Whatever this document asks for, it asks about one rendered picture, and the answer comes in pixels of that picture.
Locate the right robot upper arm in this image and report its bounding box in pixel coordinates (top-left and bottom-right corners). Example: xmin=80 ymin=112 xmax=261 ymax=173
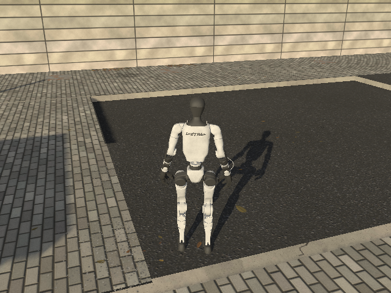
xmin=210 ymin=124 xmax=225 ymax=158

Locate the robot right shin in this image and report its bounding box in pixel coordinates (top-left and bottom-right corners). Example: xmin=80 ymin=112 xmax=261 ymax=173
xmin=203 ymin=204 xmax=213 ymax=245

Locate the robot right hand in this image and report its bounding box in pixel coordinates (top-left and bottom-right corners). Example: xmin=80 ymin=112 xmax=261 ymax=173
xmin=218 ymin=174 xmax=232 ymax=189

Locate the left robot upper arm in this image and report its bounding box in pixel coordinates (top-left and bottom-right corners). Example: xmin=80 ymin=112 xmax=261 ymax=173
xmin=167 ymin=123 xmax=184 ymax=156

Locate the robot left hand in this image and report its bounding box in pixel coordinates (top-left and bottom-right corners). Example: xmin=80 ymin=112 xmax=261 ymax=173
xmin=160 ymin=171 xmax=174 ymax=186

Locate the left robot forearm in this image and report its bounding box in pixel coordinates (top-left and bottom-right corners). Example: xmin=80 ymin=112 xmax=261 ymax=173
xmin=161 ymin=147 xmax=173 ymax=172

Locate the robot torso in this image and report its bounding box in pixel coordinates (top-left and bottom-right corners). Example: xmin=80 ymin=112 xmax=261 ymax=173
xmin=182 ymin=121 xmax=211 ymax=183

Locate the right robot forearm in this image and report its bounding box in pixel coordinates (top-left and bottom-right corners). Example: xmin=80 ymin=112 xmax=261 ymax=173
xmin=219 ymin=150 xmax=231 ymax=176

